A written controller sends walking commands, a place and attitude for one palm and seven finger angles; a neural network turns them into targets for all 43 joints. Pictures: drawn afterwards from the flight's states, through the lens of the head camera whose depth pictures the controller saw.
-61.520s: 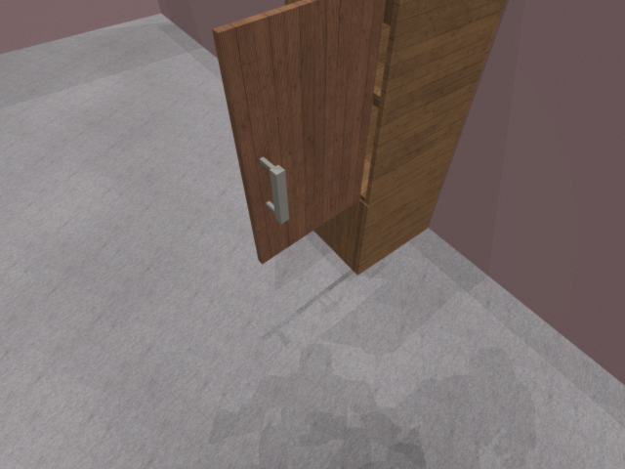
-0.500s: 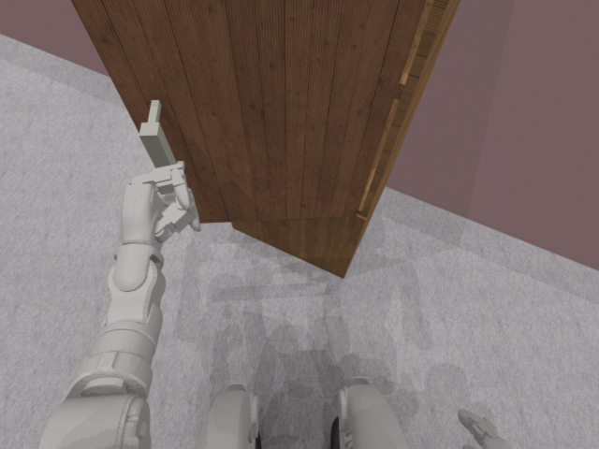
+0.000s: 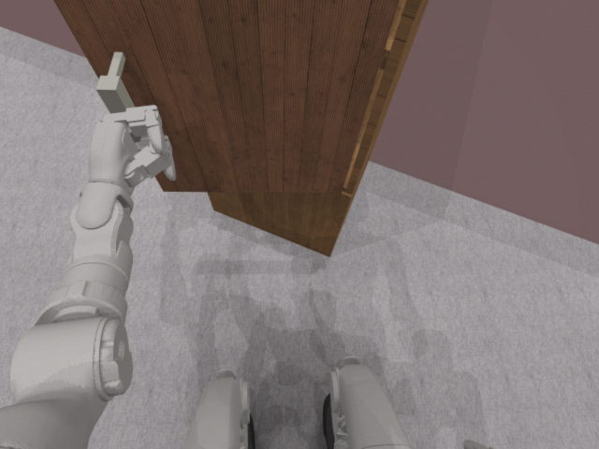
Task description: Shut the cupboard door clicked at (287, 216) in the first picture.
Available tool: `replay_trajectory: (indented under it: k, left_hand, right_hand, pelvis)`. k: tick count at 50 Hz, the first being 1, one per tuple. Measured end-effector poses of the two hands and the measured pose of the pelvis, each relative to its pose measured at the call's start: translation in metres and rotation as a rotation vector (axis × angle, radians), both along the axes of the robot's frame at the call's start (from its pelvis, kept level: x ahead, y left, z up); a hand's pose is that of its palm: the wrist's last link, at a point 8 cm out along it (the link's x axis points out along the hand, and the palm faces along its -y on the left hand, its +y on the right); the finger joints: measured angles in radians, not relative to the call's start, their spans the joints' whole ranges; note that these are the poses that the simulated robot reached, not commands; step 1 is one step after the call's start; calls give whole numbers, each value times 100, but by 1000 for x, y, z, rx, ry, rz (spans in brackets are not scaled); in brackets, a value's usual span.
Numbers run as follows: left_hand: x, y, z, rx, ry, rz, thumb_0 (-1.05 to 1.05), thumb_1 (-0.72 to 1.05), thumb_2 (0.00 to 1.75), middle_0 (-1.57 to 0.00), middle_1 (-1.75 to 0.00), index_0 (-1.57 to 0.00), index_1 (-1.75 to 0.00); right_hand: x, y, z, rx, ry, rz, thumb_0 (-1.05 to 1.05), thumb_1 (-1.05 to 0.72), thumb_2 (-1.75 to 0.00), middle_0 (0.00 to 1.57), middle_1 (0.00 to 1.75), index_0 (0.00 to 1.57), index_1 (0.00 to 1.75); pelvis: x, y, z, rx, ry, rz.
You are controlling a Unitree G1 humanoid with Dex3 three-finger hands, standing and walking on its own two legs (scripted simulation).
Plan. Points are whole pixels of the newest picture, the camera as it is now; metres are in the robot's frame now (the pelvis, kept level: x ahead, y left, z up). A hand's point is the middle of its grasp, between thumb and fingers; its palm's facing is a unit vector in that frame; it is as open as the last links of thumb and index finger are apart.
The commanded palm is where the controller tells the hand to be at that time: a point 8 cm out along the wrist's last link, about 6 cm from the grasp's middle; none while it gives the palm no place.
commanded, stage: push the door shut along its arc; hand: left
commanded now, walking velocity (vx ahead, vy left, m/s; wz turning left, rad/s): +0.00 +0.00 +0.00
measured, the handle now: (134, 112) +0.56 +0.20 +0.05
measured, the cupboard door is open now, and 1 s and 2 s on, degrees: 24 11 4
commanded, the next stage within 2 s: pull the fist back off the door in 1.00 s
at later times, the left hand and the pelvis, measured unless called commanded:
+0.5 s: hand (193, 116) +0.55 +0.12 +0.05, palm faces -0.24 -0.97 -0.04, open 3.1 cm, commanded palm +0.54 +0.16 +0.05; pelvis +0.00 +0.01 -0.02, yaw -2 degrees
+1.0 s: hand (208, 91) +0.59 +0.10 +0.05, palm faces -0.34 -0.94 -0.04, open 3.1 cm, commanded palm +0.61 +0.12 +0.05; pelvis +0.00 +0.01 -0.03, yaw -3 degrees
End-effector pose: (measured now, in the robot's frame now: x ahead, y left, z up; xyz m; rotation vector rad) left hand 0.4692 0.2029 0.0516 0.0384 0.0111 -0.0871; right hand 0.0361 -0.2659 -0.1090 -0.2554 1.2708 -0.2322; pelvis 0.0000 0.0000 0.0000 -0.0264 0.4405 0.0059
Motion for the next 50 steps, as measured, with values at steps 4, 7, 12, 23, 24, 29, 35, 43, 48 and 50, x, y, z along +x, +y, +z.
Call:
replay_trajectory:
  k: [4, 7, 12, 23, 24, 29, 35, 43, 48, 50]
  left_hand:
    - [11, 0, 0, 10, 6, -24, 2, 90, 90, -130, -150, -131, -150]
    - [20, -3, 0, 9, 10, -46, 2, 90, 90, -130, -150, -130, -150]
    - [36, -14, 0, 9, 15, -95, 2, 90, 90, -130, -150, -130, -150]
    - [66, -30, 1, 3, 26, -145, 2, 90, 90, -130, -150, -130, -150]
    - [68, -30, 2, 5, 26, -151, 2, 90, 90, -130, -150, -130, -150]
    - [77, -32, 4, 9, 30, -176, 2, 90, 90, -130, -150, -130, -150]
    - [91, -36, 6, 10, 39, -204, 2, 90, 90, -130, -150, -130, -150]
    - [109, -45, 6, 8, 44, -241, 1, 90, 91, -130, -150, -130, -150]
    - [116, -47, 6, 12, 48, -254, 0, 91, 93, -130, -150, -130, -150]
    - [119, -48, 6, 14, 53, -259, 0, 91, 93, -130, -150, -130, -150]
  right_hand:
    - [-11, -1, 1, -14, 25, -9, 1, -90, -89, 20, 30, 20, 30]
    - [-18, -2, 1, -25, 39, -13, 1, -90, -89, 20, 30, 20, 30]
    - [-26, -1, 2, -36, 52, -26, 1, -90, -89, 20, 30, 20, 30]
    - [-41, 11, -3, -17, 69, -72, 1, -90, -89, 20, 30, 20, 30]
    - [-42, 12, -3, -14, 71, -76, 1, -90, -89, 20, 30, 20, 30]
    - [-49, 17, -6, -1, 92, -91, 1, -90, -89, 20, 30, 20, 30]
    - [-57, 18, -6, -10, 114, -97, 1, -90, -89, 20, 30, 20, 30]
    - [-67, 15, -6, -39, 143, -103, 1, -90, -89, 20, 30, 20, 30]
    - [-72, 15, -7, -50, 162, -107, 1, -90, -89, 20, 30, 20, 30]
    - [-75, 15, -7, -53, 171, -107, 1, -90, -89, 20, 30, 20, 30]
  pelvis:
    - [-2, 1, -3, -7, 11, 3]
    - [-4, 2, -5, -12, 21, 5]
    - [-5, 4, -8, -19, 39, 1]
    - [-3, 8, -15, -25, 66, -20]
    - [-3, 8, -15, -25, 68, -21]
    - [-2, 9, -17, -27, 77, -25]
    - [-2, 10, -21, -33, 95, -24]
    - [-2, 10, -27, -39, 122, -24]
    - [-3, 9, -31, -43, 134, -23]
    - [-4, 9, -32, -45, 139, -21]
